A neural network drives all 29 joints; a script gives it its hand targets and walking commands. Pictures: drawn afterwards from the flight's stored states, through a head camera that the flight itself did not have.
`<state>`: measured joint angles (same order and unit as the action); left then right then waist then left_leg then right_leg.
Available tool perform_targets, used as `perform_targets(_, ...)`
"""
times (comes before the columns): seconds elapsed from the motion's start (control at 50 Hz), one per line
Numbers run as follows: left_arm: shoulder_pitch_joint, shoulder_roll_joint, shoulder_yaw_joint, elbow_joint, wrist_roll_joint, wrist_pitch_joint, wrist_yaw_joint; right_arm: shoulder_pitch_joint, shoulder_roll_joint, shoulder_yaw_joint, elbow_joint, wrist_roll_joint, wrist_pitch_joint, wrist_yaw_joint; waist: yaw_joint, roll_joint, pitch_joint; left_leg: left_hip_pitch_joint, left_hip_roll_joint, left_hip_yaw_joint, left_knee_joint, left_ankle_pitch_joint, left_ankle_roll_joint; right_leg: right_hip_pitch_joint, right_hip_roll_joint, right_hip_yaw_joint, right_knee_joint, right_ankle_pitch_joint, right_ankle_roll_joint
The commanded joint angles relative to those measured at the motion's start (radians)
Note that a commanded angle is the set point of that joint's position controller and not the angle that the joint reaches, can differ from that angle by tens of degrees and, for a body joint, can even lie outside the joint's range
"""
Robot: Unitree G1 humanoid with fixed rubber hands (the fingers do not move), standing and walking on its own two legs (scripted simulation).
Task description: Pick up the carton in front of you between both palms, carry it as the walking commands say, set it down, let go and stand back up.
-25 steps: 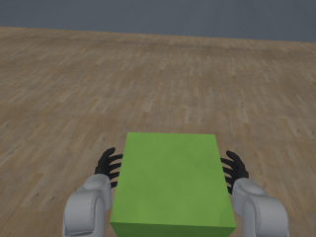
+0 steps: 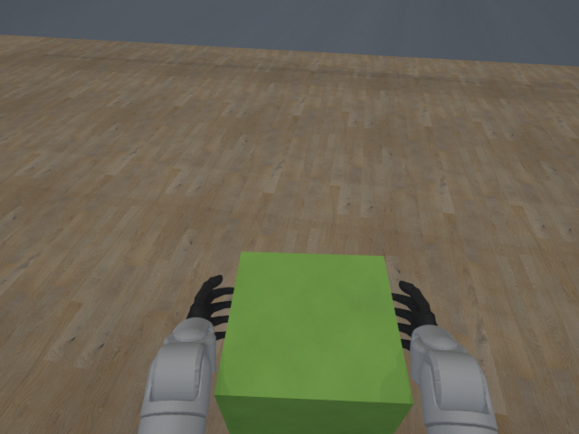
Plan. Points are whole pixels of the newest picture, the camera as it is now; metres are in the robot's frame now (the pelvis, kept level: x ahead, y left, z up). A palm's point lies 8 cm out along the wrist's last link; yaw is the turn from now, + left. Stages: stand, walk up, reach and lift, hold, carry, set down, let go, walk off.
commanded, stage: carry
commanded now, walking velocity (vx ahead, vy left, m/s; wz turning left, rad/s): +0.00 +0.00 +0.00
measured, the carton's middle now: (308, 358) +0.27 +0.00 -0.04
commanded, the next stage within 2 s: hold in 0.66 s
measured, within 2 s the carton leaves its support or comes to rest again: neither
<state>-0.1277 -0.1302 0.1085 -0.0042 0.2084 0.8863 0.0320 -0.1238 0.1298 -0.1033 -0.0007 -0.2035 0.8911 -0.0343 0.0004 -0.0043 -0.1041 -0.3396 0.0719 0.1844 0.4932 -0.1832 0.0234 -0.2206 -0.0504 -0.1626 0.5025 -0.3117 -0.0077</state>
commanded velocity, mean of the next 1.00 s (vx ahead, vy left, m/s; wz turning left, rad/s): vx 0.00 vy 0.00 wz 0.00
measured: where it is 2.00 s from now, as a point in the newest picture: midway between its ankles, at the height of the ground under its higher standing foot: outside the picture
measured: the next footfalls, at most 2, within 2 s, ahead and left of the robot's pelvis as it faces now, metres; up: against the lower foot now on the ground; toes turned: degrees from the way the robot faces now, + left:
none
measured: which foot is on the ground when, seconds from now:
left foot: down 0.00-1.00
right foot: down 0.00-1.00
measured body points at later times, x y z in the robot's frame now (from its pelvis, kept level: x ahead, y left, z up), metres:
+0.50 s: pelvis +0.00 -0.01 +0.00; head -0.02 +0.00 +0.45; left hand +0.30 +0.15 +0.03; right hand +0.30 -0.16 +0.03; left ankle +0.05 +0.11 -0.74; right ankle -0.03 -0.10 -0.74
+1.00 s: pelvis -0.02 +0.00 +0.01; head -0.05 +0.01 +0.46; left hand +0.29 +0.12 +0.04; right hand +0.26 -0.18 +0.04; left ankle +0.05 +0.12 -0.74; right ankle -0.03 -0.11 -0.74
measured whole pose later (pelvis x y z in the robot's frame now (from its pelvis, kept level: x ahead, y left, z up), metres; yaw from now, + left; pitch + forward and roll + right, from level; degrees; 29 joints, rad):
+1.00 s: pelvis -0.02 +0.00 +0.01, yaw -5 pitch -7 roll +0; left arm -0.22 -0.14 0.17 0.19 0.27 0.72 0.01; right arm -0.22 0.14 -0.19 0.21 -0.24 0.71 -0.01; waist 0.00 -0.02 0.06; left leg -0.11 0.01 0.00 0.37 -0.13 -0.01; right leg -0.04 0.02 0.01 0.40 -0.23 -0.01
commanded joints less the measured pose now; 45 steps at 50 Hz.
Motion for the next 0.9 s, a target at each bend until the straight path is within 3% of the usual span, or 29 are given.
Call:
perform_targets(0.0, -0.429, -0.772, -0.489, -0.002, -0.216, -0.106, -0.191, -0.447, 0.78, 0.488, -0.016, 0.218, -0.114, 0.192, 0.0, 0.01, -0.182, 0.138, 0.104, -0.124, -0.062, 0.13, -0.001, -0.02, -0.11, 0.107, -0.101, 0.115, -0.016)
perform_targets(0.1, -0.491, -0.806, -0.449, 0.108, -0.185, -0.22, -0.211, -0.507, 0.811, 0.446, 0.099, 0.184, -0.227, 0.212, 0.001, 0.011, -0.202, 0.146, 0.104, -0.123, -0.058, 0.138, -0.002, -0.014, -0.109, 0.107, -0.096, 0.12, -0.018)
perform_targets(0.18, -0.519, -0.864, -0.474, 0.129, -0.194, -0.258, -0.227, -0.532, 0.867, 0.471, 0.12, 0.192, -0.267, 0.226, 0.0, 0.012, -0.227, 0.159, 0.105, -0.122, -0.049, 0.166, -0.002, -0.003, -0.108, 0.105, -0.085, 0.145, -0.02)
perform_targets(0.28, -0.492, -0.902, -0.536, 0.075, -0.23, -0.221, -0.231, -0.505, 0.906, 0.534, 0.059, 0.229, -0.229, 0.228, 0.001, 0.011, -0.251, 0.171, 0.107, -0.118, -0.03, 0.216, -0.002, 0.011, -0.109, 0.101, -0.064, 0.203, -0.016)
perform_targets(0.38, -0.454, -0.869, -0.51, 0.078, -0.216, -0.182, -0.227, -0.471, 0.873, 0.507, 0.059, 0.215, -0.188, 0.224, 0.003, 0.005, -0.234, 0.158, 0.108, -0.115, -0.022, 0.224, -0.003, 0.006, -0.111, 0.099, -0.06, 0.233, -0.013)
perform_targets(0.64, -0.483, -0.884, -0.508, 0.077, -0.221, -0.184, -0.23, -0.503, 0.889, 0.515, 0.059, 0.225, -0.19, 0.227, 0.001, 0.005, -0.223, 0.151, 0.105, -0.114, -0.029, 0.188, -0.009, 0.0, -0.112, 0.104, -0.072, 0.209, -0.019)
perform_targets(0.66, -0.378, -0.906, -0.488, 0.058, -0.21, -0.179, -0.234, -0.408, 0.911, 0.481, 0.078, 0.209, -0.193, 0.231, 0.01, -0.076, -0.114, 0.422, -0.173, -0.245, -0.056, 0.374, 0.017, 0.02, 0.102, 0.277, -0.141, 0.497, -0.02)
perform_targets(0.7, -0.43, -0.861, -0.492, 0.002, -0.204, -0.193, -0.227, -0.411, 0.866, 0.45, 0.058, 0.169, -0.215, 0.217, -0.005, -0.033, -0.146, 0.417, -0.153, -0.262, -0.078, 0.396, 0.002, 0.098, 0.107, 0.274, -0.135, 0.507, -0.016)
perform_targets(0.74, -0.429, -0.862, -0.496, 0.029, -0.205, -0.198, -0.227, -0.427, 0.872, 0.451, 0.07, 0.179, -0.224, 0.21, -0.008, -0.024, -0.14, 0.456, -0.161, -0.262, -0.078, 0.424, -0.011, 0.102, 0.113, 0.281, -0.157, 0.503, -0.01)
perform_targets(0.76, -0.445, -0.847, -0.496, 0.023, -0.209, -0.201, -0.233, -0.418, 0.862, 0.435, 0.092, 0.164, -0.229, 0.206, -0.01, -0.048, -0.133, 0.422, -0.164, -0.259, -0.086, 0.365, -0.019, 0.141, 0.116, 0.278, -0.179, 0.442, -0.013)
perform_targets(0.8, -0.475, -0.865, -0.505, 0.036, -0.214, -0.205, -0.238, -0.459, 0.876, 0.441, 0.093, 0.172, -0.233, 0.211, -0.015, -0.018, -0.131, 0.404, -0.174, -0.256, -0.1, 0.315, -0.022, 0.165, 0.113, 0.273, -0.173, 0.451, -0.003)
perform_targets(0.88, -0.466, -0.882, -0.468, 0.092, -0.182, -0.206, -0.235, -0.519, 0.898, 0.464, 0.107, 0.196, -0.228, 0.234, 0.019, -0.016, -0.104, 0.399, -0.178, -0.251, -0.121, 0.212, -0.011, 0.135, 0.113, 0.266, -0.184, 0.341, 0.008)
